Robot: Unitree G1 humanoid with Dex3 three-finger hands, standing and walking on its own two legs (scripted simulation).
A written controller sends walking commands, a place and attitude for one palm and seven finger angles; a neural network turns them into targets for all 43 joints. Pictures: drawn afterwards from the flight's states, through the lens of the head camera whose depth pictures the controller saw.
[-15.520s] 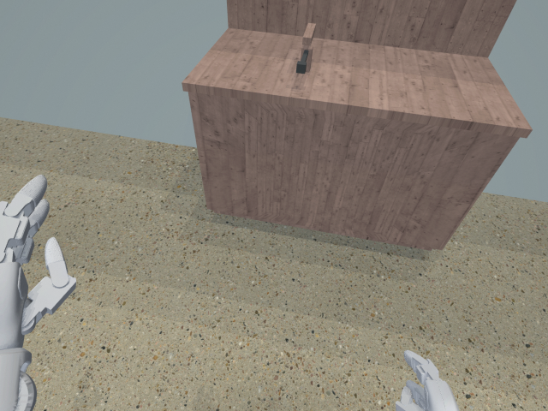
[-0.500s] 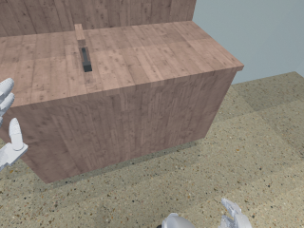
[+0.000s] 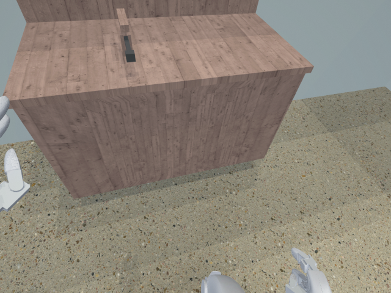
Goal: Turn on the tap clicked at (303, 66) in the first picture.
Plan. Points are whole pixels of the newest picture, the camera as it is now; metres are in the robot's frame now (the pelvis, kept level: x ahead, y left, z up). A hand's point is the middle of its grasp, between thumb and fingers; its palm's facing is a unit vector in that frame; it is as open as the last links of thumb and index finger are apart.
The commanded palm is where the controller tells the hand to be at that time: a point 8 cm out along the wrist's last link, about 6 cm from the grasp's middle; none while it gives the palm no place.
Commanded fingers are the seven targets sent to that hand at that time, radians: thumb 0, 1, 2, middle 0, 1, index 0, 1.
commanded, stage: come to a stop and stand still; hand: left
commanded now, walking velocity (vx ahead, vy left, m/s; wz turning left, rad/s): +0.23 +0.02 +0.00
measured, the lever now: (130, 56) +0.76 +0.28 +0.07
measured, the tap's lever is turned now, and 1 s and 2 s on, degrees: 0 0 0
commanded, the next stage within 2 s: look again from close up in 0.84 s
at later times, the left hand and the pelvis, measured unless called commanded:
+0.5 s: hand out of the picture +0.13 +0.24 +0.21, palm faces +0.45 -0.79 -0.41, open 7.4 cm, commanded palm +0.08 +0.27 +0.22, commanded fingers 0.00 0.90 0.90 -0.20 -0.30 -0.20 -0.30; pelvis -0.06 -0.02 +0.02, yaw +4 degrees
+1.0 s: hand out of the picture +0.14 +0.28 +0.23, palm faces +0.54 -0.70 -0.47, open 7.4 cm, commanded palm +0.06 +0.28 +0.22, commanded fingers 0.00 0.90 0.90 -0.20 -0.30 -0.20 -0.30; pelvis -0.06 -0.01 +0.03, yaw +6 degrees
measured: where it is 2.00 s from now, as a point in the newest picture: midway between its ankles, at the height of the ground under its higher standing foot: outside the picture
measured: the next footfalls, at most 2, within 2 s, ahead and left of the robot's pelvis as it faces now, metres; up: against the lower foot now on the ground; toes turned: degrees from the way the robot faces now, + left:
right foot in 0.18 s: +0.05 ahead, -0.07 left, +0.00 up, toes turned +7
left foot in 0.44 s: -0.01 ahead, +0.13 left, +0.00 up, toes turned +7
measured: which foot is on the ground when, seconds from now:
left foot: down 0.00-0.16, up 0.18-0.42, down 0.44-0.58, up 0.60-0.82, down 0.84-1.00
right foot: up 0.00-0.16, down 0.18-1.00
